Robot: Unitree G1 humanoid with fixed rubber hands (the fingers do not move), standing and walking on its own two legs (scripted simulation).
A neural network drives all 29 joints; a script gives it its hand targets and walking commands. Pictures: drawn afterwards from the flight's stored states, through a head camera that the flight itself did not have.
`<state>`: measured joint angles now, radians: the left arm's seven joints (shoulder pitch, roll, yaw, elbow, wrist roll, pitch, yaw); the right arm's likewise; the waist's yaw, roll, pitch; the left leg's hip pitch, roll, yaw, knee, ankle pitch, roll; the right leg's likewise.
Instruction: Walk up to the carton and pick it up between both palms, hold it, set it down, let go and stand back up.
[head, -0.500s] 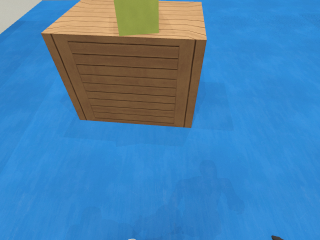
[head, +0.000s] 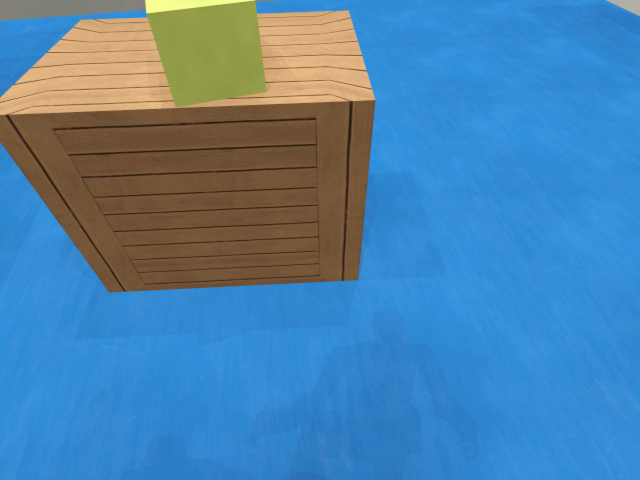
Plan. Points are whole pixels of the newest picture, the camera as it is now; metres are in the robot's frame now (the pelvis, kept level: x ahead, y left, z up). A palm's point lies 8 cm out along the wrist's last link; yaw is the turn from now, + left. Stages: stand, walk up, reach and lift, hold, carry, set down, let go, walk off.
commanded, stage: walk up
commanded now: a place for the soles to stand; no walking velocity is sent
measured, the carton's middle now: (205, 36) +1.12 +0.27 +0.10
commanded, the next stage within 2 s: none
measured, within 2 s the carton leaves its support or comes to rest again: neither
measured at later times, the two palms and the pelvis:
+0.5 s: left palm out of the picture +0.18 +0.42 -0.11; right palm (478, 461) +0.18 -0.19 -0.09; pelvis +0.13 +0.12 +0.01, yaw +2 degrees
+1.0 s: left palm (5, 417) +0.26 +0.47 -0.11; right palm (421, 382) +0.29 -0.14 -0.12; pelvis +0.22 +0.15 +0.00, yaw +2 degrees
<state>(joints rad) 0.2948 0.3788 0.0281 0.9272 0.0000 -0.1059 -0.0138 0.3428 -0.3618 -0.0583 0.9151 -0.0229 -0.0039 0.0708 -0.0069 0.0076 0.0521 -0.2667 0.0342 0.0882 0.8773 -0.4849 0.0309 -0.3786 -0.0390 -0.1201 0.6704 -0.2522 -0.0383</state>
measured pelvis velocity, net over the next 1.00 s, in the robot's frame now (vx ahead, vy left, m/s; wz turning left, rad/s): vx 0.22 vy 0.15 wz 0.04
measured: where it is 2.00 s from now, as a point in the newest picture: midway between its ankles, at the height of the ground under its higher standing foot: outside the picture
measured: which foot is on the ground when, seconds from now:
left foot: up 0.00-0.34, down 0.36-0.74, up 0.76-1.00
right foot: down 0.00-0.36, up 0.38-0.70, down 0.72-1.00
